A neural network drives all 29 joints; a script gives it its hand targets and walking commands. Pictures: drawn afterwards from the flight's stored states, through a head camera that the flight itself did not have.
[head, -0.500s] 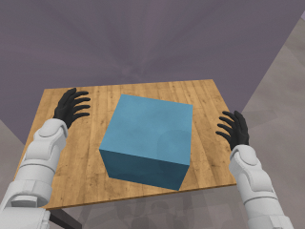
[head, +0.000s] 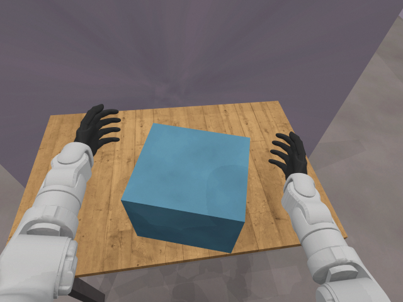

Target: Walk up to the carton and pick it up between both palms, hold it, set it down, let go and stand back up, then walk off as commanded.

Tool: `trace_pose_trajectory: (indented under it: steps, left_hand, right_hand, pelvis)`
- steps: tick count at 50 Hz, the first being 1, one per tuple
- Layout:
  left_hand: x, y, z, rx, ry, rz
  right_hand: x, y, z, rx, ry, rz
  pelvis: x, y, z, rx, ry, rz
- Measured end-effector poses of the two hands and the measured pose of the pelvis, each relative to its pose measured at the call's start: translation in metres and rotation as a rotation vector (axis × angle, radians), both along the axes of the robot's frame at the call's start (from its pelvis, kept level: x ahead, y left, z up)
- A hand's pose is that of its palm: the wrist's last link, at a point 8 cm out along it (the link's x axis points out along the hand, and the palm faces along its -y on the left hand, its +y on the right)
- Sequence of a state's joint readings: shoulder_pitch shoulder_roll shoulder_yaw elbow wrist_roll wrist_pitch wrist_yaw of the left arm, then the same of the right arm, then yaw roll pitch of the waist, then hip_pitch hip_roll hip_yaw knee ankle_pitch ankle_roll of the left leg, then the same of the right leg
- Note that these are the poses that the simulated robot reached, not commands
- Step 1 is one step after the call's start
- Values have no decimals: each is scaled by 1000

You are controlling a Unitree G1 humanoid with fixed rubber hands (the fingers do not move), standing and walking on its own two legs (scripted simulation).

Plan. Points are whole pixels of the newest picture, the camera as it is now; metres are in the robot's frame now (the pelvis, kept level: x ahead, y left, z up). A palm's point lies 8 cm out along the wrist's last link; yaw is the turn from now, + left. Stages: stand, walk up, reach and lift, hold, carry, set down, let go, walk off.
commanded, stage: reach and lift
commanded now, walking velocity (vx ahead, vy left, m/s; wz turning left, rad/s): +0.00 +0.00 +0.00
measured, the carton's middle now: (192, 188) +0.39 -0.01 -0.06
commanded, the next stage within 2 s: none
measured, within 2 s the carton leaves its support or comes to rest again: neither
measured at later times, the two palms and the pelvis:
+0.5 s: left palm (101, 179) +0.42 +0.19 -0.02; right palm (271, 200) +0.33 -0.19 -0.04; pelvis -0.02 +0.02 -0.04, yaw -1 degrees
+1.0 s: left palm (119, 178) +0.42 +0.15 -0.02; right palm (263, 195) +0.34 -0.17 -0.03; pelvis -0.03 +0.02 -0.06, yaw -1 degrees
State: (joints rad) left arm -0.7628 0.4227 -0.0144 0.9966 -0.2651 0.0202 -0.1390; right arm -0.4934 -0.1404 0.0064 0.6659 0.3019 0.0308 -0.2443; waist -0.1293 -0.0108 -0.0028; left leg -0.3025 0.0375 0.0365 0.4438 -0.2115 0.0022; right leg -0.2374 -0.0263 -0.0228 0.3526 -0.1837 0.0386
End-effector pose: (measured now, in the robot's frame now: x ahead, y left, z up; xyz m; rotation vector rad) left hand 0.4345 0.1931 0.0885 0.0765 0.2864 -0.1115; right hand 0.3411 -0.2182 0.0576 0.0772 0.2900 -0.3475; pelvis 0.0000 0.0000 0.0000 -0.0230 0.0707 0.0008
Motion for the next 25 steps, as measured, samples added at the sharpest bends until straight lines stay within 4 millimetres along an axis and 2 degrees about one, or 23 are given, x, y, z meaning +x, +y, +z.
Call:
trace_pose_trajectory:
  steps: [8, 15, 19, 25]
  left_hand:
    - [-16, -4, -55, -10, 70, 22]
    - [-25, 0, -97, 11, 78, 42]
    - [-23, -1, -106, 17, 33, 42]
    - [-18, 0, -107, 30, -9, 34]
  right_hand:
    - [-15, 8, -40, -19, 64, -17]
    - [-21, 19, -78, -33, 106, -6]
    - [-18, 25, -93, -22, 82, -10]
    - [-13, 28, -99, -29, 33, -16]
  pelvis:
    - [-5, 2, -6, -7, 78, -8]
    - [-13, 8, -21, -25, 187, -2]
    - [-17, 12, -32, -39, 247, 1]
    - [-22, 19, -44, -51, 286, -3]
